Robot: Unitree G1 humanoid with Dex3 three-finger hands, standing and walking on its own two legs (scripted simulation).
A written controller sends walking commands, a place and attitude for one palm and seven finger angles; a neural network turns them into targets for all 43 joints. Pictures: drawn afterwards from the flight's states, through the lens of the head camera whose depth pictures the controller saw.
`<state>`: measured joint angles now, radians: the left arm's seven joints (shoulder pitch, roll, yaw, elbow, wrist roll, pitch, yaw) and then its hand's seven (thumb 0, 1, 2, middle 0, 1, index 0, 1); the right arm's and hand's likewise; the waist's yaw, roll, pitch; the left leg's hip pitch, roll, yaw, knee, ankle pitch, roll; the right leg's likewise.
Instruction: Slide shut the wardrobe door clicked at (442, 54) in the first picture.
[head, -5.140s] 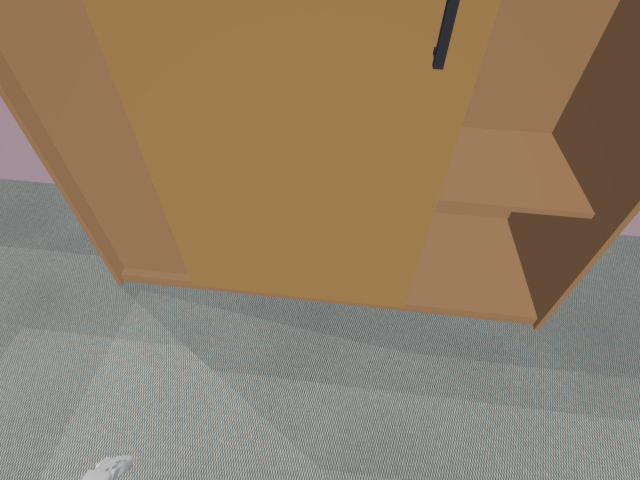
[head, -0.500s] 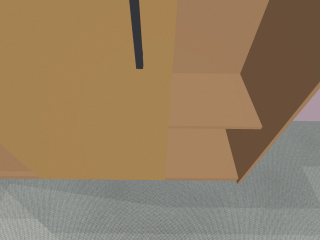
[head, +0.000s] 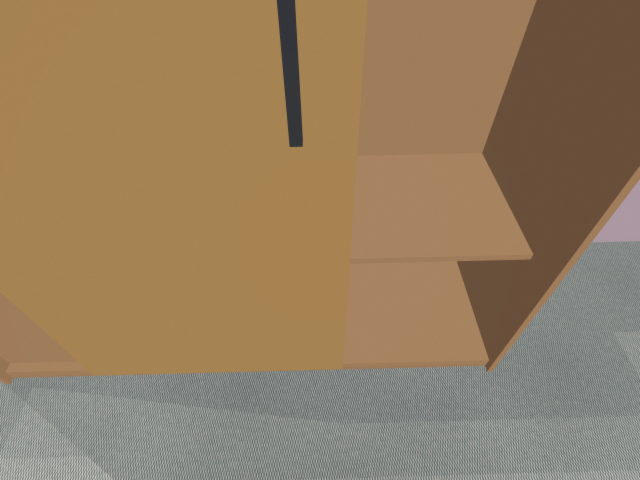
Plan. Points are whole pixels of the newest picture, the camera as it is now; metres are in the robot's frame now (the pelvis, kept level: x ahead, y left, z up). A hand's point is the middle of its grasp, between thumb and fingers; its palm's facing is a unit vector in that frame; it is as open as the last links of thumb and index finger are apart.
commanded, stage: look again from close up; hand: left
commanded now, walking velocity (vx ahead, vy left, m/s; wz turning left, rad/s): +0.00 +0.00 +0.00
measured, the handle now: (291, 65) +0.53 +0.07 +0.26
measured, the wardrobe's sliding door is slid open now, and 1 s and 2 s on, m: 0.47 0.47 0.47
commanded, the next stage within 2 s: shuffle to correct the standing spot in 0.98 s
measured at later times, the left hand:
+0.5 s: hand out of the picture +0.00 +0.14 -0.17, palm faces +0.03 -0.98 -0.17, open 7.4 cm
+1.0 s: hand out of the picture +0.00 +0.13 -0.17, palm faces +0.04 -0.98 -0.18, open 7.4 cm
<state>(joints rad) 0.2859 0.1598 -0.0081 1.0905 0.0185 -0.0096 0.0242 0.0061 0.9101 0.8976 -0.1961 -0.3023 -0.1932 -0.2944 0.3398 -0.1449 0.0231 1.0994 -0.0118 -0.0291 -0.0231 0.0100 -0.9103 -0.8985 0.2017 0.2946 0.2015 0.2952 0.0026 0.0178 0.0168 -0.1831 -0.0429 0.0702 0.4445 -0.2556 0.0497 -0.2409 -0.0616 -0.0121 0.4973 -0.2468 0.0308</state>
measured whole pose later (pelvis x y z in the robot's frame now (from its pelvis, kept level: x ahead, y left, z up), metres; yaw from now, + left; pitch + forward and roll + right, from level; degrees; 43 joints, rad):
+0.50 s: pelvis +0.01 -0.03 +0.00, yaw +0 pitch -1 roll +1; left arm 0.30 0.13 -0.02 1.12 0.02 -0.02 0.03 0.01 0.91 0.90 -0.20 -0.30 -0.20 -0.29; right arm 0.27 -0.16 0.02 1.12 -0.01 -0.03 -0.03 0.01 -0.92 -0.90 0.20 0.29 0.20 0.29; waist 0.02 0.00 0.03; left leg -0.16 0.00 0.05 0.45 -0.27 0.01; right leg -0.21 -0.02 -0.04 0.49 -0.26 0.00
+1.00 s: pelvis +0.01 -0.04 +0.00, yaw +1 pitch -1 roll +1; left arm 0.29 0.14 -0.01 1.11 0.01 -0.02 0.02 0.01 0.91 0.90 -0.20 -0.30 -0.19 -0.29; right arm 0.29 -0.14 0.02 1.14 -0.01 -0.02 -0.03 0.01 -0.91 -0.90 0.20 0.29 0.20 0.29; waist 0.01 0.00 0.03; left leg -0.16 0.02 0.03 0.43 -0.26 -0.01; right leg -0.20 0.00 -0.05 0.47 -0.25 -0.03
